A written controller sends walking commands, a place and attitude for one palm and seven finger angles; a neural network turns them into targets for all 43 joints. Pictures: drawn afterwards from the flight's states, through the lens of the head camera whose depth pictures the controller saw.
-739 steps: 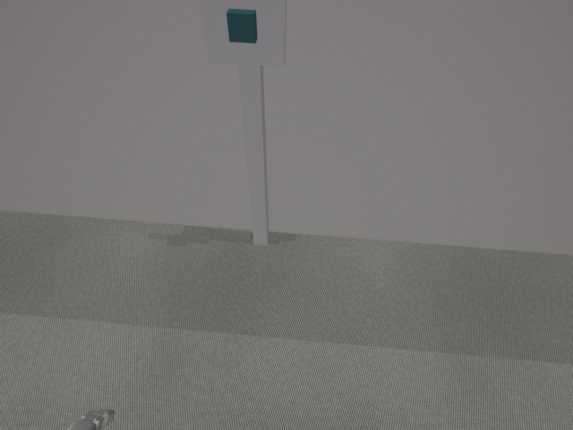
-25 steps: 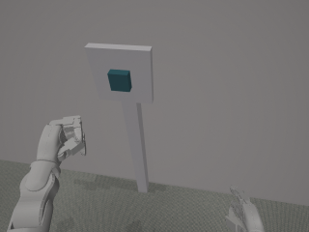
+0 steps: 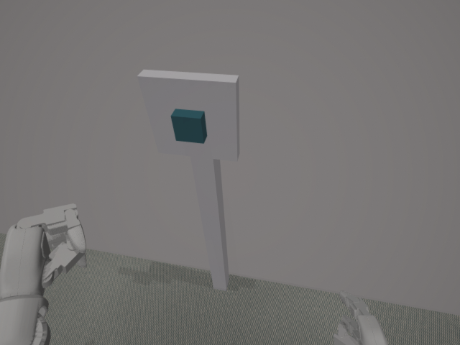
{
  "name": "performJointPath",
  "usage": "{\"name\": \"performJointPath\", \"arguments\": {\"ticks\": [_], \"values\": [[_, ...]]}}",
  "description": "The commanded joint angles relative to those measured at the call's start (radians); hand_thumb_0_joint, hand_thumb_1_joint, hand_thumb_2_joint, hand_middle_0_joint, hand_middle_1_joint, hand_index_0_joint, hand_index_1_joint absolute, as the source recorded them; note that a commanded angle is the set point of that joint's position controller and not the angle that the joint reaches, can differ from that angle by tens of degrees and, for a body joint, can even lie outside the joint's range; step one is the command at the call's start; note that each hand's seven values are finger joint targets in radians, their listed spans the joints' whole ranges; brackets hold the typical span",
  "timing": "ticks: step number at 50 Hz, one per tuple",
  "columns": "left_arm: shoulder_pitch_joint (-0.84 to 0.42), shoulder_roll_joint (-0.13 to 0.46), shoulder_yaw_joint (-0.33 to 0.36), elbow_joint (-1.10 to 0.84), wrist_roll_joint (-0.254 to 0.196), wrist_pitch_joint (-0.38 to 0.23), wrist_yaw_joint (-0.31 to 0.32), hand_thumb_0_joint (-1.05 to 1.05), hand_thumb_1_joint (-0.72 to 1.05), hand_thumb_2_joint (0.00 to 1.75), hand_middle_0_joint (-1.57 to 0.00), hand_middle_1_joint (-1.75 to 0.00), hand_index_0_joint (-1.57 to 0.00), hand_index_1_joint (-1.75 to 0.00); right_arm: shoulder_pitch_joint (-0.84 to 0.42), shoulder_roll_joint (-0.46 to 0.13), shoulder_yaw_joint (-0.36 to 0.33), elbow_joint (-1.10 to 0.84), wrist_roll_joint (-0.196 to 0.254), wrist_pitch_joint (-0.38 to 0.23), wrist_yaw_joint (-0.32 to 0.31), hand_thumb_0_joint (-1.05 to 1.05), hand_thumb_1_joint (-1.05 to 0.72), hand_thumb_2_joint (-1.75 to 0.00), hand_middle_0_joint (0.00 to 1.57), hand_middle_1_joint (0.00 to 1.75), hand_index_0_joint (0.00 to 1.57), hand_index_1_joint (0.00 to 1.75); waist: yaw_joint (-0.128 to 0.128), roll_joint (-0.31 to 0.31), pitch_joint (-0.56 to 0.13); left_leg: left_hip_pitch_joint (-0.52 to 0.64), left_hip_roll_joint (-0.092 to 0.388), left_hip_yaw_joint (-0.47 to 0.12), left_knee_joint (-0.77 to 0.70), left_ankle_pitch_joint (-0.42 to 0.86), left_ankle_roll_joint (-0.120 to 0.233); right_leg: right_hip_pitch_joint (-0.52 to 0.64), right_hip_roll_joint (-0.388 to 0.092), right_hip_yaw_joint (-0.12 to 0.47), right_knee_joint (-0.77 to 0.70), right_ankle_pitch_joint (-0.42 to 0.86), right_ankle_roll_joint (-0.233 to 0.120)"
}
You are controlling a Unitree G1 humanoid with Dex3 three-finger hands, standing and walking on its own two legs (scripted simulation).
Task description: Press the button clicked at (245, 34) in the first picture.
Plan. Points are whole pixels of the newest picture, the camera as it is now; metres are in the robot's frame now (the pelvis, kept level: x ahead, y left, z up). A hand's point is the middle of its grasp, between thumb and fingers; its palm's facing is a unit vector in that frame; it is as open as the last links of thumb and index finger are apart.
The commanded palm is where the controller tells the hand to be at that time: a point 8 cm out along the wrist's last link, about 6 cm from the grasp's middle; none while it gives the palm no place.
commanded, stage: draw the hand back to the body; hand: left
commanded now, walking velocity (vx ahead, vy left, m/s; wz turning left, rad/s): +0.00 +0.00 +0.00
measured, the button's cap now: (190, 125) +0.49 +0.15 +0.14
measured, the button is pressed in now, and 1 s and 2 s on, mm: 0 0 0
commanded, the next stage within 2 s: step back with the hand held close in 0.38 s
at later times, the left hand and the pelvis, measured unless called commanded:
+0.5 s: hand (64, 256) +0.18 +0.24 +0.16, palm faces +0.43 -0.83 -0.37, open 3.1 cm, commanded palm +0.13 +0.28 +0.17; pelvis +0.00 +0.00 +0.00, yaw +0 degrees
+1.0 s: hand (38, 287) +0.14 +0.25 +0.15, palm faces +0.35 -0.79 -0.50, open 3.1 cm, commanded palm +0.07 +0.29 +0.17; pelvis -0.05 +0.01 -0.01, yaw +0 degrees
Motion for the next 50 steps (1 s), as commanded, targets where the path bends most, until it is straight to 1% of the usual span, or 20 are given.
{"name": "performJointPath", "arguments": {"ticks": [1, 5, 6, 10, 13, 16, 20, 22, 24, 25, 26, 27, 28, 29, 32, 35, 40, 43, 46, 50], "values": [[-0.038, 0.159, 0.127, -0.251, 0.005, -0.067, 0.022, 0.00, 0.90, 0.90, -1.30, -1.50, -1.30, -1.50, -0.138, -0.099, -0.038, -0.175, 0.006, -0.063, -0.013, 0.00, -0.90, -0.90, 0.20, 0.30, 0.20, 0.30, 0.010, -0.014, -0.070, -0.093, -0.002, -0.034, -0.058, 0.289, -0.003, 0.080, 0.025, 0.025, -0.029, 0.169, -0.030], [0.023, 0.169, 0.156, -0.289, 0.004, -0.071, 0.031, 0.00, 0.90, 0.90, -1.30, -1.50, -1.30, -1.50, -0.128, -0.093, -0.039, -0.177, 0.006, -0.077, -0.016, 0.00, -0.90, -0.90, 0.20, 0.30, 0.20, 0.30, 0.015, 0.006, -0.075, -0.090, 0.000, -0.036, -0.052, 0.298, -0.007, 0.079, 0.025, 0.023, -0.019, 0.176, -0.030], [0.024, 0.162, 0.144, -0.273, 0.006, -0.067, 0.030, 0.00, 0.90, 0.90, -1.30, -1.50, -1.30, -1.50, -0.127, -0.097, -0.040, -0.172, 0.006, -0.079, -0.017, 0.00, -0.90, -0.90, 0.20, 0.30, 0.20, 0.30, 0.011, -0.029, -0.054, -0.093, 0.001, -0.036, -0.052, 0.295, -0.006, 0.065, 0.029, 0.022, -0.028, 0.173, -0.029], [-0.027, 0.145, 0.124, -0.267, 0.008, -0.067, 0.033, 0.00, 0.90, 0.90, -1.30, -1.50, -1.30, -1.50, -0.119, -0.099, -0.039, -0.165, 0.005, -0.080, -0.020, 0.00, -0.90, -0.90, 0.20, 0.30, 0.20, 0.30, 0.000, -0.030, -0.038, -0.092, 0.001, -0.039, -0.054, 0.261, -0.002, 0.047, 0.025, 0.020, -0.032, 0.139, -0.027], [-0.041, 0.157, 0.133, -0.279, 0.010, -0.067, 0.037, 0.00, 0.90, 0.90, -1.30, -1.50, -1.30, -1.50, -0.124, -0.098, -0.037, -0.165, 0.004, -0.085, -0.023, 0.00, -0.90, -0.90, 0.20, 0.30, 0.20, 0.30, 0.006, 0.006, -0.048, -0.091, -0.001, -0.043, -0.061, 0.244, -0.004, 0.056, 0.023, 0.023, -0.029, 0.120, -0.031], [-0.017, 0.165, 0.144, -0.272, 0.010, -0.067, 0.038, 0.00, 0.90, 0.90, -1.30, -1.50, -1.30, -1.50, -0.127, -0.096, -0.038, -0.165, 0.004, -0.089, -0.024, 0.00, -0.90, -0.90, 0.20, 0.30, 0.20, 0.30, 0.012, -0.030, -0.054, -0.090, 0.001, -0.042, -0.060, 0.248, -0.005, 0.064, 0.027, 0.022, -0.033, 0.127, -0.030], [-0.022, 0.161, 0.146, -0.279, 0.007, -0.069, 0.037, 0.00, 0.90, 0.90, -1.30, -1.50, -1.30, -1.50, -0.129, -0.092, -0.035, -0.165, 0.003, -0.088, -0.021, 0.00, -0.90, -0.90, 0.20, 0.30, 0.20, 0.30, 0.014, -0.002, -0.055, -0.099, -0.001, -0.041, -0.060, 0.241, -0.006, 0.072, 0.025, 0.025, -0.031, 0.127, -0.031], [-0.016, 0.152, 0.139, -0.267, 0.005, -0.067, 0.034, 0.00, 0.90, 0.90, -1.30, -1.50, -1.30, -1.50, -0.133, -0.090, -0.033, -0.165, 0.004, -0.089, -0.022, 0.00, -0.90, -0.90, 0.20, 0.30, 0.20, 0.30, 0.012, 0.003, -0.028, -0.108, 0.001, -0.041, -0.067, 0.218, -0.007, 0.062, 0.025, 0.026, -0.038, 0.106, -0.031], [-0.015, 0.158, 0.146, -0.272, 0.005, -0.071, 0.035, 0.00, 0.90, 0.90, -1.30, -1.50, -1.30, -1.50, -0.130, -0.092, -0.035, -0.166, 0.002, -0.089, -0.020, 0.00, -0.90, -0.90, 0.20, 0.30, 0.20, 0.30, 0.013, -0.009, -0.041, -0.107, 0.000, -0.042, -0.065, 0.221, -0.007, 0.069, 0.026, 0.025, -0.038, 0.108, -0.031], [-0.069, 0.179, 0.164, -0.267, 0.007, -0.071, 0.041, 0.00, 0.90, 0.90, -1.30, -1.50, -1.30, -1.50, -0.127, -0.096, -0.036, -0.158, 0.003, -0.088, -0.022, 0.00, -0.90, -0.90, 0.20, 0.30, 0.20, 0.30, 0.008, 0.000, -0.047, -0.106, -0.001, -0.042, -0.065, 0.226, -0.008, 0.071, 0.026, 0.027, -0.036, 0.114, -0.033], [-0.240, 0.346, 0.338, -0.345, 0.002, -0.126, 0.048, 0.00, 0.90, 0.90, -1.30, -1.50, -1.30, -1.50, -0.103, -0.107, -0.023, -0.211, 0.011, -0.061, -0.016, 0.00, -0.90, -0.90, 0.20, 0.30, 0.20, 0.30, -0.034, 0.044, 0.066, -0.211, 0.017, -0.059, -0.067, 0.135, 0.011, -0.012, -0.021, 0.100, -0.077, 0.116, -0.024], [-0.059, 0.225, 0.252, -0.226, -0.003, -0.126, 0.034, 0.00, 0.90, 0.90, -1.30, -1.50, -1.30, -1.50, -0.109, -0.094, -0.035, -0.184, 0.007, -0.042, -0.022, 0.00, -0.90, -0.90, 0.20, 0.30, 0.20, 0.30, -0.033, -0.076, 0.035, -0.207, 0.018, -0.067, -0.038, 0.128, 0.018, -0.039, -0.041, 0.095, -0.096, 0.102, -0.022], [0.048, 0.169, 0.208, -0.194, 0.001, -0.119, 0.024, 0.00, 0.90, 0.90, -1.30, -1.50, -1.30, -1.50, -0.106, -0.103, -0.044, -0.190, 0.005, -0.023, -0.017, 0.00, -0.90, -0.90, 0.20, 0.30, 0.20, 0.30, -0.037, -0.107, -0.010, -0.167, 0.016, -0.060, -0.017, 0.160, 0.022, -0.045, -0.047, 0.106, -0.102, 0.123, -0.023], [0.059, 0.154, 0.179, -0.224, 0.003, -0.121, 0.018, 0.00, 0.90, 0.90, -1.30, -1.50, -1.30, -1.50, -0.111, -0.112, -0.048, -0.197, 0.003, -0.010, -0.012, 0.00, -0.90, -0.90, 0.20, 0.30, 0.20, 0.30, -0.044, -0.098, -0.032, -0.165, 0.017, -0.054, -0.003, 0.179, 0.021, -0.048, -0.055, 0.104, -0.100, 0.139, -0.022], [0.110, 0.174, 0.189, -0.283, 0.008, -0.133, 0.024, 0.00, 0.90, 0.90, -1.30, -1.50, -1.30, -1.50, -0.115, -0.123, -0.058, -0.207, 0.002, 0.011, -0.013, 0.00, -0.90, -0.90, 0.20, 0.30, 0.20, 0.30, -0.048, -0.028, -0.115, -0.182, 0.028, -0.064, -0.002, 0.263, 0.016, -0.009, -0.055, 0.082, -0.038, 0.222, -0.021], [0.152, 0.212, 0.229, -0.323, 0.007, -0.139, 0.037, 0.00, 0.90, 0.90, -1.30, -1.50, -1.30, -1.50, -0.111, -0.122, -0.072, -0.225, 0.008, 0.029, -0.014, 0.00, -0.90, -0.90, 0.20, 0.30, 0.20, 0.30, -0.047, -0.055, -0.188, -0.210, 0.038, -0.070, 0.016, 0.329, 0.012, 0.032, -0.054, 0.072, 0.016, 0.306, -0.017], [0.192, 0.237, 0.264, -0.358, 0.003, -0.150, 0.049, 0.00, 0.90, 0.90, -1.30, -1.50, -1.30, -1.50, -0.112, -0.117, -0.083, -0.246, 0.016, 0.045, -0.025, 0.00, -0.90, -0.90, 0.20, 0.30, 0.20, 0.30, -0.047, -0.042, -0.215, -0.250, 0.054, -0.080, 0.028, 0.390, 0.009, 0.033, -0.051, 0.065, 0.096, 0.383, -0.012], [0.189, 0.233, 0.260, -0.374, 0.009, -0.155, 0.052, 0.00, 0.90, 0.90, -1.30, -1.50, -1.30, -1.50, -0.108, -0.123, -0.084, -0.252, 0.016, 0.040, -0.028, 0.00, -0.90, -0.90, 0.20, 0.30, 0.20, 0.30, -0.046, -0.007, -0.191, -0.309, 0.071, -0.099, 0.004, 0.344, 0.018, 0.022, -0.036, 0.060, 0.136, 0.324, -0.005], [0.174, 0.228, 0.260, -0.390, 0.018, -0.162, 0.051, 0.00, 0.90, 0.90, -1.30, -1.50, -1.30, -1.50, -0.111, -0.132, -0.086, -0.259, 0.014, 0.027, -0.029, 0.00, -0.90, -0.90, 0.20, 0.30, 0.20, 0.30, -0.042, 0.030, -0.164, -0.433, 0.099, -0.129, -0.045, 0.212, 0.041, 0.056, -0.014, 0.057, 0.203, 0.236, 0.004], [0.155, 0.216, 0.259, -0.374, 0.026, -0.174, 0.055, 0.00, 0.90, 0.90, -1.30, -1.50, -1.30, -1.50, -0.094, -0.130, -0.085, -0.260, 0.017, 0.010, -0.027, 0.00, -0.90, -0.90, 0.20, 0.30, 0.20, 0.30, -0.051, -0.018, -0.123, -0.572, 0.109, -0.127, -0.046, -0.026, 0.063, 0.068, -0.029, 0.093, 0.239, 0.174, 0.002]]}}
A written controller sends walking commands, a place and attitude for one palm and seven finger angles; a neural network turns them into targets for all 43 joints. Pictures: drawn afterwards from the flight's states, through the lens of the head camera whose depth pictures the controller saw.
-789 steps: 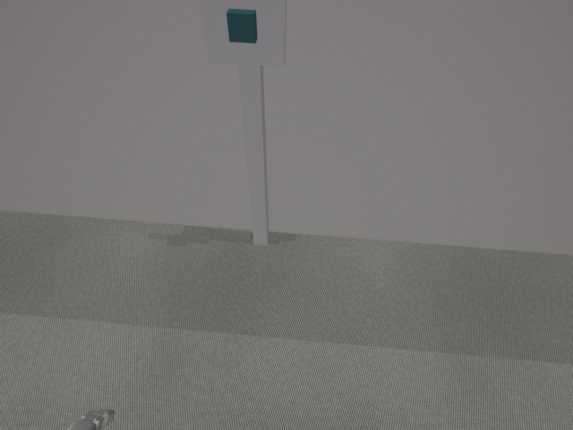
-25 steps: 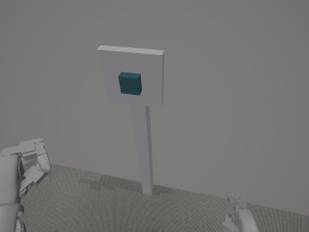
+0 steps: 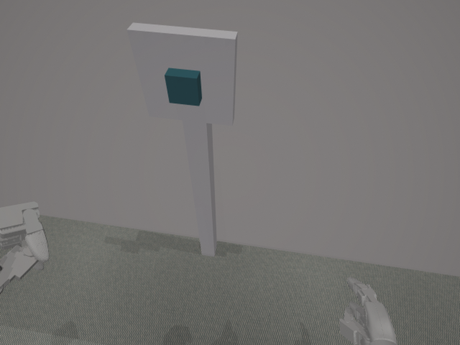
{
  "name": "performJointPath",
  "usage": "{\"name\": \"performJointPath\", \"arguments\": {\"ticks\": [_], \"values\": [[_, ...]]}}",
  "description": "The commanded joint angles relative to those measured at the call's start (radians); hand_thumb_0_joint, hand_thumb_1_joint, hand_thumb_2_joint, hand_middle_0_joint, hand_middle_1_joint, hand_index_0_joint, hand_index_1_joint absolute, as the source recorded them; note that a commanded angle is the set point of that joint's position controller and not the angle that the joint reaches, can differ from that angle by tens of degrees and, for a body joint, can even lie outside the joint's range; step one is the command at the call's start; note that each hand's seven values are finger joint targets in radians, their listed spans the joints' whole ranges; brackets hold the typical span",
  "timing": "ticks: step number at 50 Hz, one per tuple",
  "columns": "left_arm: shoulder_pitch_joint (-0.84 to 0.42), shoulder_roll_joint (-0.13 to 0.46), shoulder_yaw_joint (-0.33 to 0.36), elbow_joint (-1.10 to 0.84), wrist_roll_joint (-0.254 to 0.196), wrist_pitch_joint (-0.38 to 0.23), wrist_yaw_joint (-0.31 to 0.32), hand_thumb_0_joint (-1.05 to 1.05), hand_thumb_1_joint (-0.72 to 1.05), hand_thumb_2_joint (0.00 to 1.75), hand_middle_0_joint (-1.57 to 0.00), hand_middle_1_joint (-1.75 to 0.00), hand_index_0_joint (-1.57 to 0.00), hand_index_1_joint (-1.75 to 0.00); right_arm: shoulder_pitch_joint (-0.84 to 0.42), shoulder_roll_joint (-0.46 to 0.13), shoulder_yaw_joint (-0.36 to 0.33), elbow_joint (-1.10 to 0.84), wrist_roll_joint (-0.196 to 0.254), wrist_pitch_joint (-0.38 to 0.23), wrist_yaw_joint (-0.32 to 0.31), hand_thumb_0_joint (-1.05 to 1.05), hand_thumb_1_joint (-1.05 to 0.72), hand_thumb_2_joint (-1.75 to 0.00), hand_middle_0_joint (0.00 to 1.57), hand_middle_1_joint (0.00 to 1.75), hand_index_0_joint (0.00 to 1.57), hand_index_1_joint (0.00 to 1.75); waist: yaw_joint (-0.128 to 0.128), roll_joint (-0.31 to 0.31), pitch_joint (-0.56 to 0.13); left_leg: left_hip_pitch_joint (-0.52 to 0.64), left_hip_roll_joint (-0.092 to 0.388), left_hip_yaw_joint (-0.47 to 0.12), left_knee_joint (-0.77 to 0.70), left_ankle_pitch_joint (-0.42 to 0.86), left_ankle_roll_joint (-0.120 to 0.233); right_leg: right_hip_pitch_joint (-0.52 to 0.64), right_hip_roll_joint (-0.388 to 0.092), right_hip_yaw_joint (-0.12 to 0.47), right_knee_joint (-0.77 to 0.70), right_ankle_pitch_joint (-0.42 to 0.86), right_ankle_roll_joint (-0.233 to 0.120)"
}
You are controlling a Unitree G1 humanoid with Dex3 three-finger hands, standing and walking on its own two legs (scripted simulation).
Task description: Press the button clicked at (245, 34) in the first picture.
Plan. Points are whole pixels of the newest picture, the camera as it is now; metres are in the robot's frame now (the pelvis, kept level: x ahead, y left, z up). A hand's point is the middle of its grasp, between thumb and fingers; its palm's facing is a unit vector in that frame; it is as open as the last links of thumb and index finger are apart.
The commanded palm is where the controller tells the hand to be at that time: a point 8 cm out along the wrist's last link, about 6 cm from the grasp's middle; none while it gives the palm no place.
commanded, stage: step back with the hand held close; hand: left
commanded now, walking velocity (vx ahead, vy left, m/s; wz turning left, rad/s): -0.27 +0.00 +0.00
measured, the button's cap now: (184, 86) +0.55 +0.13 +0.16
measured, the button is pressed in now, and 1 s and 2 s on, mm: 0 0 0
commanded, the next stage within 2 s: stop stepping back and stand still in 0.70 s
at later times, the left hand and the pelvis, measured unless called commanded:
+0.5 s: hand out of the picture +0.11 +0.24 +0.17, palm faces +0.37 -0.81 -0.45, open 3.1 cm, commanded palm +0.05 +0.28 +0.18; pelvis -0.08 +0.00 +0.00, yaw +0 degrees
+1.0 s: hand out of the picture -0.05 +0.24 +0.18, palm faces +0.31 -0.85 -0.43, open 3.1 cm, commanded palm -0.10 +0.29 +0.18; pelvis -0.23 +0.01 +0.01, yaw +0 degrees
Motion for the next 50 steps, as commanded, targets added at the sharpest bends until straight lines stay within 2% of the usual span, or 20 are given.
{"name": "performJointPath", "arguments": {"ticks": [1, 5, 8, 11, 13, 17, 20, 26, 28, 30, 32, 35, 37, 38, 39, 42, 45, 48, 49, 50], "values": [[-0.026, 0.122, 0.116, -0.199, 0.008, -0.077, 0.025, 0.00, 0.90, 0.90, -1.30, -1.50, -1.30, -1.50, -0.080, -0.131, -0.043, -0.160, 0.001, -0.069, -0.014, 0.00, -0.90, -0.90, 0.20, 0.30, 0.20, 0.30, -0.003, 0.057, -0.121, -0.335, 0.124, -0.138, -0.188, -0.124, 0.038, 0.317, -0.001, 0.096, 0.075, 0.114, -0.019], [-0.058, 0.131, 0.111, -0.186, 0.009, -0.089, 0.037, 0.00, 0.90, 0.90, -1.30, -1.50, -1.30, -1.50, -0.046, -0.119, -0.040, -0.141, -0.001, -0.076, -0.009, 0.00, -0.90, -0.90, 0.20, 0.30, 0.20, 0.30, -0.014, -0.096, -0.100, -0.186, 0.029, -0.082, 0.032, -0.226, 0.002, 0.052, -0.108, 0.235, -0.179, -0.222, -0.073], [-0.070, 0.141, 0.103, -0.199, 0.003, -0.089, 0.054, 0.00, 0.90, 0.90, -1.30, -1.50, -1.30, -1.50, -0.046, -0.106, -0.028, -0.119, -0.006, -0.068, -0.014, 0.00, -0.90, -0.90, 0.20, 0.30, 0.20, 0.30, -0.021, -0.132, -0.128, -0.004, 0.014, -0.059, 0.112, -0.147, -0.015, -0.117, -0.151, 0.196, -0.244, -0.334, -0.093], [-0.068, 0.137, 0.099, -0.240, 0.002, -0.101, 0.059, 0.00, 0.90, 0.90, -1.30, -1.50, -1.30, -1.50, -0.065, -0.127, -0.027, -0.126, -0.006, -0.075, -0.029, 0.00, -0.90, -0.90, 0.20, 0.30, 0.20, 0.30, -0.021, 0.069, -0.098, -0.104, 0.093, -0.171, -0.124, -0.245, 0.012, -0.050, -0.046, 0.096, -0.104, -0.338, -0.044], [-0.047, 0.122, 0.120, -0.240, 0.025, -0.113, 0.059, 0.00, 0.90, 0.90, -1.30, -1.50, -1.30, -1.50, -0.070, -0.144, -0.031, -0.143, -0.002, -0.097, -0.032, 0.00, -0.90, -0.90, 0.20, 0.30, 0.20, 0.30, -0.013, 0.282, -0.099, -0.466, 0.271, -0.389, -0.419, -0.497, 0.091, 0.275, 0.103, 0.034, 0.289, -0.180, 0.001], [-0.014, 0.127, 0.119, -0.247, 0.025, -0.135, 0.045, 0.00, 0.90, 0.90, -1.30, -1.50, -1.30, -1.50, -0.061, -0.112, -0.041, -0.127, -0.018, -0.141, -0.012, 0.00, -0.90, -0.90, 0.20, 0.30, 0.20, 0.30, -0.001, 0.156, -0.115, -0.266, 0.259, -0.337, -0.287, -0.034, 0.101, 0.157, 0.107, 0.077, 0.286, -0.231, -0.014], [0.028, 0.108, 0.081, -0.230, 0.002, -0.143, 0.030, 0.00, 0.90, 0.90, -1.30, -1.50, -1.30, -1.50, -0.047, -0.120, -0.035, -0.076, -0.026, -0.159, 0.009, 0.00, -0.90, -0.90, 0.20, 0.30, 0.20, 0.30, -0.011, 0.201, -0.144, -0.066, 0.234, -0.304, -0.235, 0.204, 0.075, 0.113, 0.109, 0.057, 0.040, -0.206, -0.022], [-0.028, 0.173, 0.118, -0.261, -0.024, -0.158, 0.012, 0.00, 0.90, 0.90, -1.30, -1.50, -1.30, -1.50, -0.055, -0.102, -0.039, -0.054, -0.009, -0.124, 0.013, 0.00, -0.90, -0.90, 0.20, 0.30, 0.20, 0.30, -0.013, 0.014, -0.388, 0.268, 0.129, -0.099, -0.044, 0.637, -0.008, 0.130, 0.038, 0.099, -0.071, 0.411, -0.004], [0.046, 0.188, 0.141, -0.240, -0.041, -0.139, 0.010, 0.00, 0.90, 0.90, -1.30, -1.50, -1.30, -1.50, -0.081, -0.104, -0.047, -0.087, 0.006, -0.111, 0.008, 0.00, -0.90, -0.90, 0.20, 0.30, 0.20, 0.30, -0.005, -0.046, -0.380, 0.247, 0.088, -0.075, 0.029, 0.368, -0.023, 0.053, -0.028, 0.123, -0.113, 0.307, -0.024], [0.044, 0.204, 0.150, -0.239, -0.049, -0.138, 0.019, 0.00, 0.90, 0.90, -1.30, -1.50, -1.30, -1.50, -0.105, -0.095, -0.042, -0.095, 0.013, -0.099, 0.001, 0.00, -0.90, -0.90, 0.20, 0.30, 0.20, 0.30, -0.015, -0.093, -0.232, 0.171, 0.005, -0.055, 0.170, 0.030, -0.053, -0.138, -0.147, 0.232, -0.249, 0.079, -0.102], [0.019, 0.204, 0.164, -0.195, -0.036, -0.119, 0.030, 0.00, 0.90, 0.90, -1.30, -1.50, -1.30, -1.50, -0.132, -0.078, -0.040, -0.081, -0.001, -0.078, -0.007, 0.00, -0.90, -0.90, 0.20, 0.30, 0.20, 0.30, -0.007, -0.129, -0.117, 0.026, 0.001, -0.104, 0.340, -0.056, -0.059, -0.184, -0.214, 0.279, -0.261, 0.139, -0.172], [-0.039, 0.172, 0.128, -0.158, -0.016, -0.105, 0.020, 0.00, 0.90, 0.90, -1.30, -1.50, -1.30, -1.50, -0.120, -0.076, -0.014, -0.086, -0.011, -0.065, -0.020, 0.00, -0.90, -0.90, 0.20, 0.30, 0.20, 0.30, -0.025, -0.098, -0.040, -0.047, 0.035, -0.111, -0.029, 0.041, -0.046, -0.011, -0.108, 0.178, -0.122, 0.394, -0.107], [-0.082, 0.190, 0.119, -0.202, -0.007, -0.126, 0.015, 0.00, 0.90, 0.90, -1.30, -1.50, -1.30, -1.50, -0.113, -0.126, -0.035, -0.092, -0.003, -0.077, -0.027, 0.00, -0.90, -0.90, 0.20, 0.30, 0.20, 0.30, -0.001, 0.174, -0.131, 0.063, 0.165, -0.208, -0.234, 0.635, -0.006, 0.058, 0.079, 0.064, 0.066, 0.179, -0.011], [-0.020, 0.181, 0.107, -0.156, -0.014, -0.128, 0.010, 0.00, 0.90, 0.90, -1.30, -1.50, -1.30, -1.50, -0.076, -0.113, -0.042, -0.093, -0.008, -0.089, -0.014, 0.00, -0.90, -0.90, 0.20, 0.30, 0.20, 0.30, -0.001, 0.204, -0.230, 0.172, 0.254, -0.278, -0.226, 0.835, 0.027, 0.019, 0.102, 0.073, 0.183, -0.138, -0.019], [-0.004, 0.175, 0.093, -0.208, -0.029, -0.131, -0.001, 0.00, 0.90, 0.90, -1.30, -1.50, -1.30, -1.50, -0.075, -0.110, -0.041, -0.111, -0.025, -0.107, -0.003, 0.00, -0.90, -0.90, 0.20, 0.30, 0.20, 0.30, 0.008, 0.283, -0.281, 0.123, 0.308, -0.369, -0.285, 0.719, 0.045, 0.026, 0.124, 0.098, 0.355, -0.364, -0.018], [0.035, 0.139, 0.079, -0.267, -0.026, -0.133, 0.012, 0.00, 0.90, 0.90, -1.30, -1.50, -1.30, -1.50, -0.027, -0.113, -0.054, -0.082, -0.013, -0.147, 0.017, 0.00, -0.90, -0.90, 0.20, 0.30, 0.20, 0.30, 0.002, 0.130, -0.288, 0.164, 0.306, -0.339, -0.276, 0.364, 0.114, -0.042, 0.106, 0.131, 0.437, -0.329, -0.015], [0.059, 0.143, 0.096, -0.272, -0.027, -0.086, 0.031, 0.00, 0.90, 0.90, -1.30, -1.50, -1.30, -1.50, -0.076, -0.106, -0.034, -0.097, -0.007, -0.146, 0.018, 0.00, -0.90, -0.90, 0.20, 0.30, 0.20, 0.30, -0.006, 0.191, -0.193, -0.038, 0.237, -0.301, -0.462, -0.283, 0.060, 0.096, 0.124, 0.032, 0.309, -0.334, -0.020], [0.053, 0.144, 0.091, -0.243, -0.018, -0.045, 0.044, 0.00, 0.90, 0.90, -1.30, -1.50, -1.30, -1.50, -0.081, -0.103, -0.021, -0.092, -0.021, -0.130, 0.005, 0.00, -0.90, -0.90, 0.20, 0.30, 0.20, 0.30, -0.008, 0.295, -0.153, -0.145, 0.138, -0.200, -0.519, -0.392, -0.075, 0.310, 0.186, -0.087, 0.026, -0.385, -0.053], [0.052, 0.153, 0.086, -0.246, -0.017, -0.036, 0.042, 0.00, 0.90, 0.90, -1.30, -1.50, -1.30, -1.50, -0.081, -0.099, -0.020, -0.089, -0.021, -0.123, 0.004, 0.00, -0.90, -0.90, 0.20, 0.30, 0.20, 0.30, -0.006, 0.260, -0.151, -0.141, 0.089, -0.137, -0.446, -0.345, -0.115, 0.355, 0.176, -0.087, -0.116, -0.360, -0.069], [0.043, 0.172, 0.090, -0.243, -0.011, -0.033, 0.038, 0.00, 0.90, 0.90, -1.30, -1.50, -1.30, -1.50, -0.064, -0.092, -0.021, -0.076, -0.016, -0.113, 0.002, 0.00, -0.90, -0.90, 0.20, 0.30, 0.20, 0.30, -0.012, 0.105, -0.152, -0.044, 0.003, -0.009, -0.173, -0.221, -0.111, 0.231, 0.067, -0.006, -0.264, -0.329, -0.111]]}}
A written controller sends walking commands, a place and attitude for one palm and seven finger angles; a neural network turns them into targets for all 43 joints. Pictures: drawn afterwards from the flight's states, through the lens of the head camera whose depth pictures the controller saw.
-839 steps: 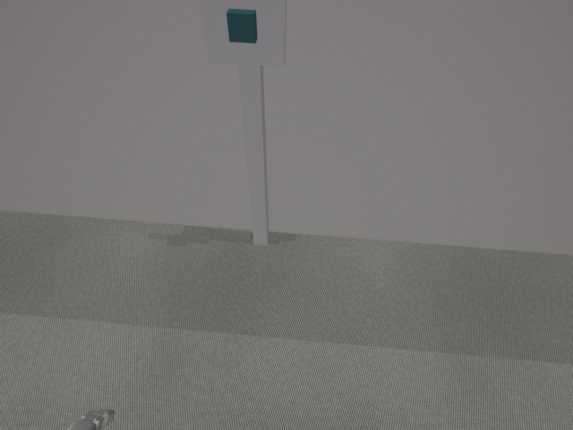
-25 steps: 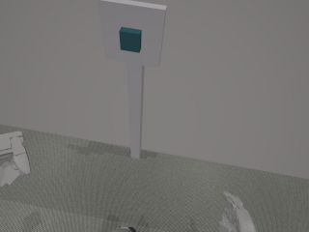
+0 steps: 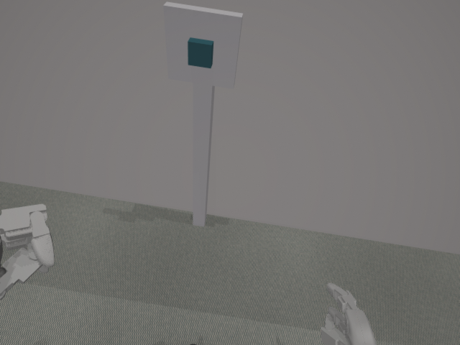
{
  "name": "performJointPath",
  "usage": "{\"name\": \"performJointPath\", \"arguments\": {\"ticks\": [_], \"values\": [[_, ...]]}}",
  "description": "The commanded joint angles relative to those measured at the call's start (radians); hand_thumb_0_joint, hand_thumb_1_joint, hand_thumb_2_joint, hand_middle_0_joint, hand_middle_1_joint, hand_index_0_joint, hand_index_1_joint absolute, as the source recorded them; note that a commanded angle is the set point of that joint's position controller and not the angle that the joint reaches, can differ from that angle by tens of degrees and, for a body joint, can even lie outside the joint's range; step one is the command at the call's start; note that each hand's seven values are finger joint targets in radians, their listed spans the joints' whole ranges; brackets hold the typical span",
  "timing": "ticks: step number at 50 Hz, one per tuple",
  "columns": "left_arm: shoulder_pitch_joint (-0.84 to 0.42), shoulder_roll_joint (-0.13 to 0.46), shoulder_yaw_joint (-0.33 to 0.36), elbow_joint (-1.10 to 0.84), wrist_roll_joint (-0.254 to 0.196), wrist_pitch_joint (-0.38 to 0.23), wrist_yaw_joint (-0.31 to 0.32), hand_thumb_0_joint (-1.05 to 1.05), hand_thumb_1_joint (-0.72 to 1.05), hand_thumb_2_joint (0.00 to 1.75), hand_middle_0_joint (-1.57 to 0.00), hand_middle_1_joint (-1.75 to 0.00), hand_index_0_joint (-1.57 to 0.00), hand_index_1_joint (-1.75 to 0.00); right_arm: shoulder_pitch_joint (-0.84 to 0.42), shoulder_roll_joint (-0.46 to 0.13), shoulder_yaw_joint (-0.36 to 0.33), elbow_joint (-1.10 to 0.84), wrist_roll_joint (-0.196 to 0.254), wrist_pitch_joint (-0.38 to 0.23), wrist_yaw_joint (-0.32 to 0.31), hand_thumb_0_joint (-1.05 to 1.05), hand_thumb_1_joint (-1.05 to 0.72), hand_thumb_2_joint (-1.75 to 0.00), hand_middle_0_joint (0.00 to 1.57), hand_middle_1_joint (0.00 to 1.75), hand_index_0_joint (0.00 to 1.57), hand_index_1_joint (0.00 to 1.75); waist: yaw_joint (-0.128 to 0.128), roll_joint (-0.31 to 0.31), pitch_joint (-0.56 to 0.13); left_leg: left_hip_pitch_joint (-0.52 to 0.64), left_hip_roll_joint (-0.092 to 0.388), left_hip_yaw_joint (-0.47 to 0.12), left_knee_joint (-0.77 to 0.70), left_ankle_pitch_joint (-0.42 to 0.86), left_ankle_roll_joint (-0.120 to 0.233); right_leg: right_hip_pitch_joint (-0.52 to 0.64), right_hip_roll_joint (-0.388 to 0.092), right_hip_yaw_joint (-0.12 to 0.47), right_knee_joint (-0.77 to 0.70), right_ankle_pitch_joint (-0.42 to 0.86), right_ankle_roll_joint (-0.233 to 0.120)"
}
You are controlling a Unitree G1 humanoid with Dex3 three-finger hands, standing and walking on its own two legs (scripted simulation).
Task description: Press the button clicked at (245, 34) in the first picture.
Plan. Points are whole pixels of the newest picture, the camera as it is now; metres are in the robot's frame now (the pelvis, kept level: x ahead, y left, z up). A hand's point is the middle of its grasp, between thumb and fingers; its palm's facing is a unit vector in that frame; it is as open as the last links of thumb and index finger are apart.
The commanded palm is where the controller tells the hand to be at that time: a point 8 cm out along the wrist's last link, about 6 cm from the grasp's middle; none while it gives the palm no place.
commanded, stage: stop stepping back and stand still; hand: left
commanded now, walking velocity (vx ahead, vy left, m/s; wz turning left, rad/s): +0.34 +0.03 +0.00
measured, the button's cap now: (200, 52) +0.78 +0.12 +0.15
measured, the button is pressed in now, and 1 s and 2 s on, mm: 0 0 0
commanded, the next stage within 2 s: let the arm hang, fingers relaxed in 1.26 s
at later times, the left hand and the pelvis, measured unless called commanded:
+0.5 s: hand out of the picture +0.08 +0.23 +0.17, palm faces +0.37 -0.78 -0.51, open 3.1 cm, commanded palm +0.02 +0.27 +0.17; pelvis -0.10 -0.01 -0.02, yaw +1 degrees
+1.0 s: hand out of the picture +0.07 +0.25 +0.16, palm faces +0.45 -0.77 -0.45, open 3.1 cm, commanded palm +0.01 +0.29 +0.17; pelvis -0.10 +0.00 -0.01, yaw +3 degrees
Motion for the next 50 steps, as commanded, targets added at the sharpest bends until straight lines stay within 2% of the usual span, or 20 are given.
{"name": "performJointPath", "arguments": {"ticks": [1, 2, 5, 9, 10, 11, 13, 15, 21, 22, 24, 26, 30, 34, 37, 39, 42, 45, 46, 50], "values": [[-0.010, 0.168, 0.156, -0.180, -0.004, -0.024, 0.028, 0.00, 0.90, 0.90, -1.30, -1.50, -1.30, -1.50, -0.094, -0.169, -0.066, -0.111, 0.001, -0.006, -0.025, 0.00, -0.90, -0.90, 0.20, 0.30, 0.20, 0.30, 0.014, -0.087, -0.082, 0.159, -0.049, 0.043, 0.468, -0.355, -0.065, -0.219, -0.275, 0.257, -0.503, -0.093, -0.149], [-0.114, 0.183, 0.162, -0.259, -0.021, -0.022, 0.025, 0.00, 0.90, 0.90, -1.30, -1.50, -1.30, -1.50, -0.125, -0.174, -0.059, -0.096, -0.009, 0.010, -0.025, 0.00, -0.90, -0.90, 0.20, 0.30, 0.20, 0.30, 0.022, -0.141, -0.048, 0.050, -0.029, 0.006, 0.709, -0.284, -0.049, -0.304, -0.425, 0.348, -0.514, -0.080, -0.212], [-0.191, 0.095, 0.093, -0.078, 0.000, -0.018, 0.021, 0.00, 0.90, 0.90, -1.30, -1.50, -1.30, -1.50, -0.093, -0.176, -0.060, -0.082, 0.010, -0.011, -0.041, 0.00, -0.90, -0.90, 0.20, 0.30, 0.20, 0.30, -0.014, -0.162, 0.044, -0.016, 0.054, -0.008, 0.750, -0.301, -0.024, -0.386, -0.341, 0.226, -0.465, -0.251, -0.135], [-0.278, 0.055, 0.031, -0.051, 0.031, -0.030, 0.033, 0.00, 0.90, 0.90, -1.30, -1.50, -1.30, -1.50, -0.102, -0.167, -0.037, -0.062, 0.003, -0.041, -0.070, 0.00, -0.90, -0.90, 0.20, 0.30, 0.20, 0.30, -0.007, 0.028, 0.058, 0.136, 0.042, 0.102, 0.201, -0.388, 0.020, -0.268, -0.265, 0.099, -0.268, -0.194, -0.107], [-0.305, 0.060, 0.029, -0.076, 0.031, -0.041, 0.038, 0.00, 0.90, 0.90, -1.30, -1.50, -1.30, -1.50, -0.082, -0.182, -0.038, -0.070, 0.005, -0.055, -0.074, 0.00, -0.90, -0.90, 0.20, 0.30, 0.20, 0.30, -0.009, 0.132, 0.054, 0.160, 0.051, 0.051, 0.061, -0.450, 0.035, -0.239, -0.204, 0.069, -0.114, -0.128, -0.081], [-0.301, 0.062, 0.033, -0.121, 0.025, -0.055, 0.039, 0.00, 0.90, 0.90, -1.30, -1.50, -1.30, -1.50, -0.067, -0.209, -0.049, -0.096, 0.009, -0.066, -0.077, 0.00, -0.90, -0.90, 0.20, 0.30, 0.20, 0.30, -0.013, 0.311, 0.048, 0.215, 0.199, -0.220, -0.065, -0.496, 0.096, -0.303, -0.099, -0.016, 0.132, -0.029, -0.020], [-0.269, 0.113, 0.094, -0.155, 0.036, -0.085, 0.039, 0.00, 0.90, 0.90, -1.30, -1.50, -1.30, -1.50, -0.049, -0.172, -0.051, -0.082, 0.004, -0.083, -0.051, 0.00, -0.90, -0.90, 0.20, 0.30, 0.20, 0.30, -0.028, 0.337, 0.017, 0.219, 0.355, -0.551, -0.170, -0.524, 0.186, -0.449, -0.058, 0.018, 0.501, -0.030, 0.008], [-0.145, 0.117, 0.119, -0.179, 0.037, -0.087, 0.031, 0.00, 0.90, 0.90, -1.30, -1.50, -1.30, -1.50, -0.078, -0.169, -0.058, -0.083, 0.011, -0.086, -0.022, 0.00, -0.90, -0.90, 0.20, 0.30, 0.20, 0.30, -0.002, 0.172, 0.023, 0.121, 0.334, -0.432, -0.135, -0.515, 0.209, -0.401, -0.114, 0.067, 0.503, 0.064, 0.007], [-0.028, 0.092, 0.117, -0.068, 0.034, -0.067, 0.032, 0.00, 0.90, 0.90, -1.30, -1.50, -1.30, -1.50, -0.091, -0.180, -0.058, -0.109, 0.005, -0.039, -0.027, 0.00, -0.90, -0.90, 0.20, 0.30, 0.20, 0.30, 0.028, 0.256, 0.013, -0.301, 0.172, -0.056, -0.045, -0.711, 0.065, 0.227, -0.021, -0.137, 0.015, 0.055, -0.016], [-0.049, 0.104, 0.122, -0.050, 0.037, -0.062, 0.031, 0.00, 0.90, 0.90, -1.30, -1.50, -1.30, -1.50, -0.107, -0.174, -0.061, -0.112, 0.006, -0.029, -0.029, 0.00, -0.90, -0.90, 0.20, 0.30, 0.20, 0.30, 0.042, 0.128, 0.020, -0.360, 0.118, -0.009, 0.160, -0.655, 0.044, 0.271, -0.060, -0.051, -0.118, 0.006, -0.041], [-0.160, 0.165, 0.170, -0.069, 0.019, -0.060, 0.022, 0.00, 0.90, 0.90, -1.30, -1.50, -1.30, -1.50, -0.100, -0.182, -0.081, -0.110, 0.013, -0.026, -0.029, 0.00, -0.90, -0.90, 0.20, 0.30, 0.20, 0.30, 0.027, -0.281, 0.039, -0.390, -0.010, 0.035, 0.840, -0.456, -0.003, 0.031, -0.454, 0.621, -0.486, -0.183, -0.218], [-0.293, 0.191, 0.186, -0.137, 0.029, -0.086, 0.012, 0.00, 0.90, 0.90, -1.30, -1.50, -1.30, -1.50, -0.085, -0.157, -0.061, -0.068, -0.001, -0.037, -0.015, 0.00, -0.90, -0.90, 0.20, 0.30, 0.20, 0.30, -0.017, -0.169, -0.049, -0.219, 0.046, 0.005, 0.924, -0.362, -0.015, -0.175, -0.428, 0.530, -0.494, -0.399, -0.193], [-0.178, 0.068, 0.082, -0.021, 0.032, -0.075, 0.015, 0.00, 0.90, 0.90, -1.30, -1.50, -1.30, -1.50, -0.079, -0.158, -0.057, -0.055, -0.001, -0.043, -0.045, 0.00, -0.90, -0.90, 0.20, 0.30, 0.20, 0.30, -0.004, -0.123, 0.025, -0.009, 0.054, 0.080, 0.573, -0.330, 0.008, -0.276, -0.326, 0.230, -0.454, -0.221, -0.124], [-0.199, 0.074, 0.080, -0.068, 0.042, -0.077, 0.039, 0.00, 0.90, 0.90, -1.30, -1.50, -1.30, -1.50, -0.068, -0.159, -0.050, -0.061, -0.007, -0.070, -0.064, 0.00, -0.90, -0.90, 0.20, 0.30, 0.20, 0.30, 0.003, -0.054, 0.003, 0.180, 0.016, 0.136, 0.166, -0.346, 0.029, -0.205, -0.263, 0.159, -0.343, -0.153, -0.085], [-0.189, 0.083, 0.103, -0.141, 0.034, -0.100, 0.045, 0.00, 0.90, 0.90, -1.30, -1.50, -1.30, -1.50, -0.066, -0.198, -0.065, -0.103, 0.006, -0.076, -0.055, 0.00, -0.90, -0.90, 0.20, 0.30, 0.20, 0.30, 0.016, 0.226, -0.011, 0.166, 0.221, -0.177, -0.029, -0.331, 0.104, -0.158, -0.087, 0.012, 0.028, 0.137, 0.004], [-0.133, 0.091, 0.130, -0.087, 0.038, -0.098, 0.035, 0.00, 0.90, 0.90, -1.30, -1.50, -1.30, -1.50, -0.077, -0.172, -0.060, -0.087, 0.014, -0.074, -0.043, 0.00, -0.90, -0.90, 0.20, 0.30, 0.20, 0.30, 0.012, 0.297, 0.016, -0.038, 0.251, -0.193, -0.110, -0.567, 0.107, -0.055, -0.073, -0.019, 0.082, 0.091, 0.024], [-0.106, 0.091, 0.127, -0.084, 0.040, -0.092, 0.032, 0.00, 0.90, 0.90, -1.30, -1.50, -1.30, -1.50, -0.081, -0.169, -0.060, -0.104, 0.021, -0.073, -0.034, 0.00, -0.90, -0.90, 0.20, 0.30, 0.20, 0.30, 0.015, 0.095, 0.058, -0.121, 0.142, -0.051, 0.056, -0.471, 0.055, 0.056, -0.093, 0.044, -0.135, 0.201, 0.018], [-0.093, 0.098, 0.131, -0.061, 0.023, -0.089, 0.025, 0.00, 0.90, 0.90, -1.30, -1.50, -1.30, -1.50, -0.058, -0.159, -0.070, -0.090, 0.020, -0.065, -0.020, 0.00, -0.90, -0.90, 0.20, 0.30, 0.20, 0.30, 0.008, -0.154, 0.006, 0.000, 0.002, 0.056, 0.400, -0.370, -0.003, -0.094, -0.303, 0.386, -0.407, -0.023, -0.083], [-0.113, 0.078, 0.113, -0.070, 0.023, -0.084, 0.028, 0.00, 0.90, 0.90, -1.30, -1.50, -1.30, -1.50, -0.070, -0.165, -0.070, -0.088, 0.019, -0.058, -0.015, 0.00, -0.90, -0.90, 0.20, 0.30, 0.20, 0.30, 0.006, -0.115, 0.019, -0.007, 0.012, 0.039, 0.450, -0.338, -0.005, -0.095, -0.340, 0.418, -0.417, 0.018, -0.118], [-0.113, 0.077, 0.108, -0.083, 0.025, -0.096, 0.033, 0.00, 0.90, 0.90, -1.30, -1.50, -1.30, -1.50, -0.074, -0.162, -0.055, -0.079, 0.011, -0.063, -0.024, 0.00, -0.90, -0.90, 0.20, 0.30, 0.20, 0.30, 0.008, -0.024, -0.038, 0.187, 0.051, 0.002, 0.113, -0.174, 0.015, -0.052, -0.210, 0.162, -0.243, 0.260, -0.041]]}}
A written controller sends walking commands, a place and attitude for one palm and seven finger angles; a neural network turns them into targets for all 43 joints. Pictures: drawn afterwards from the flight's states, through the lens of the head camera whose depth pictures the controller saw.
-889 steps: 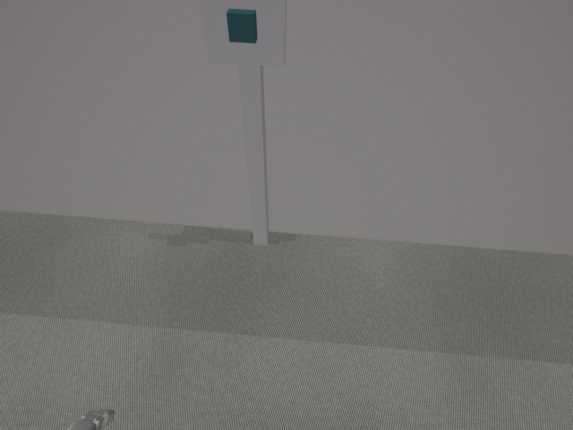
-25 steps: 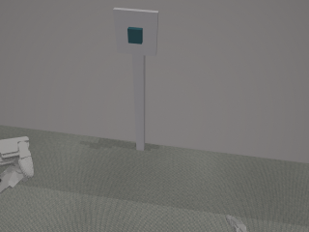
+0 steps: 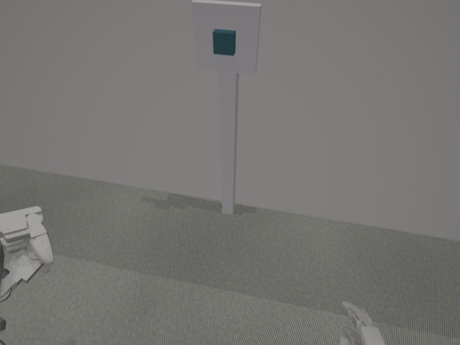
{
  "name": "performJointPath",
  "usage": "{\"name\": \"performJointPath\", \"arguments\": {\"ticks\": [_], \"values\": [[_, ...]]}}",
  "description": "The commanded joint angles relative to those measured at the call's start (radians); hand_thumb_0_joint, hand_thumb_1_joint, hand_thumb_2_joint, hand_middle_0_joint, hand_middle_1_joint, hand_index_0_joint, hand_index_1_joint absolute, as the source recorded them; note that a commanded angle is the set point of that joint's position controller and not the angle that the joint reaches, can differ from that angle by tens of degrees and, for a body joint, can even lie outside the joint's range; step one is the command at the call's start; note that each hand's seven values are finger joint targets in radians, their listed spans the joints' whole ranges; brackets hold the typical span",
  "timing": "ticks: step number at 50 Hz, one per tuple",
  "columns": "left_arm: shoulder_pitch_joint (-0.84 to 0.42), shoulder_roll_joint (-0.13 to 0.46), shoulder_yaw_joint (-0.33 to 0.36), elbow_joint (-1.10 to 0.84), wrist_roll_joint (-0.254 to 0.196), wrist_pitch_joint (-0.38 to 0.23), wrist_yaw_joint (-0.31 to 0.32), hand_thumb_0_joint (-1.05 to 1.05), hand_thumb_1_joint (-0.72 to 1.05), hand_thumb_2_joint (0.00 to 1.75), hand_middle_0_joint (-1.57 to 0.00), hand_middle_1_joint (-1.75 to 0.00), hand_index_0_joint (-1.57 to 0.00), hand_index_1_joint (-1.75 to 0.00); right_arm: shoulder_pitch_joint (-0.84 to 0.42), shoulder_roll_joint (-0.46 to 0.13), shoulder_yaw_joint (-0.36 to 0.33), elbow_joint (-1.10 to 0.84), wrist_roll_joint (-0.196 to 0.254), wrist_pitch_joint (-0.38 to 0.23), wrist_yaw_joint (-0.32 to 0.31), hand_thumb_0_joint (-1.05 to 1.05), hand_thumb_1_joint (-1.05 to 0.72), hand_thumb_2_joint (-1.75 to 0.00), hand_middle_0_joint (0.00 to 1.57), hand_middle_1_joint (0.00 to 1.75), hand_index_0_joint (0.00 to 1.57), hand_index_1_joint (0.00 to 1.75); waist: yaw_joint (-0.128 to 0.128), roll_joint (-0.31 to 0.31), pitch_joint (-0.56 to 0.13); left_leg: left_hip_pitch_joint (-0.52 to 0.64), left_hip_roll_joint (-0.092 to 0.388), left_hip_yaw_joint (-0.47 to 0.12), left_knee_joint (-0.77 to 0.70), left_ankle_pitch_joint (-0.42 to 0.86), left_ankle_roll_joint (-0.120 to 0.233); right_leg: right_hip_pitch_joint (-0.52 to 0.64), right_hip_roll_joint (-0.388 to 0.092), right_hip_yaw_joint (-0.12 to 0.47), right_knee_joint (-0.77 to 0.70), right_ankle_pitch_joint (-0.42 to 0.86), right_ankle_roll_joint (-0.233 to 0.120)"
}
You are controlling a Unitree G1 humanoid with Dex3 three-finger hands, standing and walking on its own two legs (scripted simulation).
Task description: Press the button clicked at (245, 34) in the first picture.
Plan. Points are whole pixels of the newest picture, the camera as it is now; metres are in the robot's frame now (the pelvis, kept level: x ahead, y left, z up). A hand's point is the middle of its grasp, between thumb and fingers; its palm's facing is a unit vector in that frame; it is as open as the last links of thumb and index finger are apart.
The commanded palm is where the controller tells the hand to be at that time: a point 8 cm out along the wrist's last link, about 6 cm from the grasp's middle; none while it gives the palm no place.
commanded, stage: stop stepping back and stand still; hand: left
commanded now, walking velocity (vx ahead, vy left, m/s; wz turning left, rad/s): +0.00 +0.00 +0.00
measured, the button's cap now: (224, 42) +0.88 +0.07 +0.16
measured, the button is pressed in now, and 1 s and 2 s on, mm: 0 0 0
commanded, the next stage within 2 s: let the arm hang, fingers relaxed in 0.26 s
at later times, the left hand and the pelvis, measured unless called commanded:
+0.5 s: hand (85, 297) +0.20 +0.27 -0.02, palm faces +0.08 -0.89 -0.45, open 3.0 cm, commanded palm none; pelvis +0.00 +0.03 +0.00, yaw +0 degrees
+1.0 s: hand out of the picture -0.03 +0.24 -0.16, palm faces +0.01 -0.96 -0.28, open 6.1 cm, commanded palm none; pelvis +0.00 +0.03 +0.01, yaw +0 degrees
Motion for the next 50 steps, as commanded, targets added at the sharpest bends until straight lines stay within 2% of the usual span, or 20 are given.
{"name": "performJointPath", "arguments": {"ticks": [1, 2, 3, 4, 9, 17, 18, 19, 20, 22, 24, 25, 26, 29, 32, 35, 38, 42, 48, 50], "values": [[-0.042, 0.162, 0.112, -0.187, -0.009, -0.061, 0.024, 0.00, 0.90, 0.90, -1.30, -1.50, -1.30, -1.50, -0.112, -0.121, -0.042, -0.160, -0.003, -0.059, -0.027, 0.00, -0.90, -0.90, 0.20, 0.30, 0.20, 0.30, -0.007, 0.005, -0.060, 0.110, 0.077, -0.082, -0.242, 0.173, 0.022, 0.032, -0.114, 0.150, -0.132, 0.009, 0.018], [-0.026, 0.154, 0.102, -0.169, -0.011, -0.061, 0.020, 0.00, 0.90, 0.90, -1.30, -1.50, -1.30, -1.50, -0.120, -0.133, -0.042, -0.168, 0.002, -0.058, -0.028, 0.00, -0.90, -0.90, 0.20, 0.30, 0.20, 0.30, 0.004, 0.023, -0.050, 0.068, 0.112, -0.124, -0.263, 0.177, 0.032, 0.053, -0.081, 0.133, -0.121, 0.012, 0.038], [-0.051, 0.152, 0.099, -0.173, -0.006, -0.063, 0.016, 0.00, 0.90, 0.90, -1.30, -1.50, -1.30, -1.50, -0.127, -0.116, -0.030, -0.161, 0.002, -0.056, -0.028, 0.00, -0.90, -0.90, 0.20, 0.30, 0.20, 0.30, -0.005, 0.089, -0.031, 0.032, 0.112, -0.127, -0.299, 0.153, 0.034, 0.064, -0.066, 0.111, -0.099, 0.033, 0.046], [-0.072, 0.160, 0.104, -0.185, -0.002, -0.068, 0.016, 0.00, 0.90, 0.90, -1.30, -1.50, -1.30, -1.50, -0.124, -0.114, -0.027, -0.161, 0.001, -0.057, -0.028, 0.00, -0.90, -0.90, 0.20, 0.30, 0.20, 0.30, -0.002, 0.097, -0.022, -0.007, 0.116, -0.131, -0.311, 0.149, 0.033, 0.103, -0.057, 0.094, -0.087, 0.059, 0.050], [-0.024, 0.154, 0.105, -0.175, -0.009, -0.068, 0.013, 0.00, 0.90, 0.90, -1.30, -1.50, -1.30, -1.50, -0.114, -0.114, -0.036, -0.172, 0.004, -0.063, -0.021, 0.00, -0.90, -0.90, 0.20, 0.30, 0.20, 0.30, -0.001, 0.011, -0.080, 0.011, 0.065, -0.067, -0.246, 0.190, 0.012, 0.175, -0.081, 0.127, -0.138, 0.175, 0.038], [0.023, 0.164, 0.123, -0.183, -0.021, -0.062, 0.012, 0.00, 0.90, 0.90, -1.30, -1.50, -1.30, -1.50, -0.125, -0.115, -0.038, -0.191, 0.005, -0.044, -0.021, 0.00, -0.90, -0.90, 0.20, 0.30, 0.20, 0.30, -0.005, 0.018, -0.066, 0.012, 0.055, -0.064, -0.258, 0.181, 0.000, 0.163, -0.077, 0.127, -0.168, 0.166, 0.036], [-0.145, 0.085, -0.246, 0.635, 0.075, 0.114, -0.134, 0.00, 0.90, 0.90, -1.30, -1.50, -1.30, -1.50, -0.167, -0.321, -0.102, 0.071, 0.011, -0.065, 0.078, 0.00, -0.90, -0.90, 0.20, 0.30, 0.20, 0.30, -0.049, 0.022, 0.019, -0.043, 0.068, -0.070, -0.076, 0.325, 0.006, 0.002, -0.147, 0.081, -0.032, 0.303, 0.014], [-0.138, 0.066, -0.217, 0.664, 0.052, 0.187, -0.148, 0.00, 0.90, 0.90, -1.26, -1.46, -1.26, -1.46, -0.082, -0.252, -0.096, 0.054, 0.021, 0.003, 0.077, 0.00, -0.90, -0.90, 0.20, 0.30, 0.20, 0.30, -0.035, 0.038, -0.065, 0.028, 0.076, -0.060, -0.099, 0.341, -0.005, -0.011, -0.133, 0.126, -0.047, 0.237, 0.003], [-0.169, 0.036, -0.230, 0.691, 0.048, 0.201, -0.150, 0.00, 0.90, 0.90, -1.23, -1.42, -1.23, -1.42, -0.065, -0.219, -0.079, 0.046, 0.013, 0.030, 0.073, 0.00, -0.90, -0.90, 0.20, 0.30, 0.20, 0.30, -0.028, 0.005, -0.083, 0.005, 0.088, -0.085, -0.101, 0.285, 0.014, -0.018, -0.117, 0.097, -0.029, 0.137, 0.006], [-0.246, 0.043, -0.248, 0.786, 0.049, 0.212, -0.150, 0.00, 0.90, 0.90, -1.15, -1.34, -1.15, -1.34, -0.070, -0.220, -0.065, 0.036, -0.001, 0.053, 0.068, 0.00, -0.90, -0.90, 0.20, 0.30, 0.20, 0.30, -0.018, -0.114, -0.067, -0.051, 0.096, -0.130, -0.131, 0.253, 0.041, 0.017, -0.095, 0.088, -0.015, 0.076, 0.007], [-0.303, 0.064, -0.258, 0.916, 0.051, 0.220, -0.151, 0.00, 0.90, 0.90, -1.08, -1.26, -1.08, -1.26, -0.079, -0.233, -0.060, 0.058, -0.011, 0.069, 0.063, 0.00, -0.90, -0.90, 0.20, 0.30, 0.20, 0.30, -0.010, -0.183, -0.062, -0.051, 0.068, -0.124, -0.125, 0.231, 0.039, 0.051, -0.119, 0.124, -0.051, 0.104, -0.009], [-0.333, 0.076, -0.265, 0.986, 0.050, 0.224, -0.150, 0.00, 0.90, 0.90, -1.04, -1.22, -1.04, -1.22, -0.078, -0.235, -0.059, 0.075, -0.013, 0.079, 0.061, 0.00, -0.90, -0.90, 0.20, 0.30, 0.20, 0.30, -0.012, -0.179, -0.057, -0.029, 0.057, -0.113, -0.127, 0.221, 0.034, 0.049, -0.134, 0.140, -0.071, 0.109, -0.018], [-0.356, 0.082, -0.271, 1.053, 0.049, 0.228, -0.147, 0.00, 0.90, 0.90, -1.01, -1.18, -1.01, -1.18, -0.074, -0.225, -0.055, 0.090, -0.015, 0.089, 0.061, 0.00, -0.90, -0.90, 0.20, 0.30, 0.20, 0.30, -0.012, -0.138, -0.051, -0.021, 0.050, -0.108, -0.139, 0.214, 0.029, 0.056, -0.139, 0.145, -0.079, 0.104, -0.024], [-0.386, 0.064, -0.302, 1.241, 0.037, 0.235, -0.143, 0.00, 0.90, 0.90, -0.90, -1.06, -0.90, -1.06, -0.083, -0.194, -0.032, 0.161, -0.017, 0.103, 0.057, 0.00, -0.90, -0.90, 0.20, 0.30, 0.20, 0.30, 0.000, 0.053, -0.040, -0.007, 0.064, -0.115, -0.221, 0.190, 0.022, 0.098, -0.118, 0.137, -0.101, 0.069, -0.006], [-0.378, 0.044, -0.316, 1.380, 0.031, 0.236, -0.141, 0.00, 0.90, 0.90, -0.79, -0.94, -0.79, -0.94, -0.062, -0.172, -0.021, 0.227, -0.012, 0.112, 0.052, 0.00, -0.90, -0.90, 0.20, 0.30, 0.20, 0.30, 0.005, 0.081, -0.020, -0.014, 0.077, -0.125, -0.283, 0.088, 0.020, 0.132, -0.108, 0.126, -0.152, -0.008, 0.003], [-0.345, 0.017, -0.307, 1.483, 0.031, 0.234, -0.138, 0.00, 0.90, 0.90, -0.68, -0.82, -0.68, -0.82, -0.024, -0.149, -0.023, 0.284, -0.014, 0.120, 0.045, 0.00, -0.90, -0.90, 0.20, 0.30, 0.20, 0.30, 0.008, 0.152, 0.010, -0.022, 0.071, -0.121, -0.324, -0.037, 0.019, 0.134, -0.105, 0.123, -0.194, -0.051, -0.003], [-0.340, 0.019, -0.312, 1.546, 0.026, 0.230, -0.138, 0.00, 0.90, 0.90, -0.57, -0.70, -0.57, -0.70, 0.030, -0.143, -0.029, 0.330, -0.009, 0.123, 0.042, 0.00, -0.90, -0.90, 0.20, 0.30, 0.20, 0.30, 0.002, 0.068, 0.014, 0.006, 0.072, -0.119, -0.321, -0.037, 0.022, 0.130, -0.112, 0.117, -0.221, -0.056, -0.006], [-0.334, 0.013, -0.316, 1.605, 0.024, 0.227, -0.135, 0.00, 0.90, 0.90, -0.42, -0.54, -0.42, -0.54, 0.077, -0.134, -0.034, 0.379, -0.006, 0.125, 0.037, 0.00, -0.90, -0.90, 0.20, 0.30, 0.20, 0.30, -0.005, 0.014, 0.054, 0.024, 0.076, -0.114, -0.325, -0.024, 0.025, 0.095, -0.117, 0.112, -0.239, -0.076, -0.007], [-0.323, 0.005, -0.317, 1.650, 0.023, 0.226, -0.130, 0.00, 0.90, 0.90, -0.20, -0.30, -0.20, -0.30, 0.106, -0.118, -0.036, 0.424, -0.006, 0.123, 0.033, 0.00, -0.90, -0.90, 0.20, 0.30, 0.20, 0.30, -0.003, -0.017, 0.067, 0.037, 0.077, -0.107, -0.329, -0.001, 0.027, 0.091, -0.118, 0.109, -0.237, -0.074, -0.006], [-0.330, 0.005, -0.316, 1.655, 0.023, 0.228, -0.129, 0.00, 0.90, 0.90, -0.20, -0.30, -0.20, -0.30, 0.108, -0.114, -0.036, 0.432, -0.006, 0.122, 0.033, 0.00, -0.90, -0.90, 0.20, 0.30, 0.20, 0.30, -0.003, -0.015, 0.092, 0.027, 0.078, -0.110, -0.338, -0.008, 0.028, 0.082, -0.116, 0.109, -0.236, -0.077, -0.005]]}}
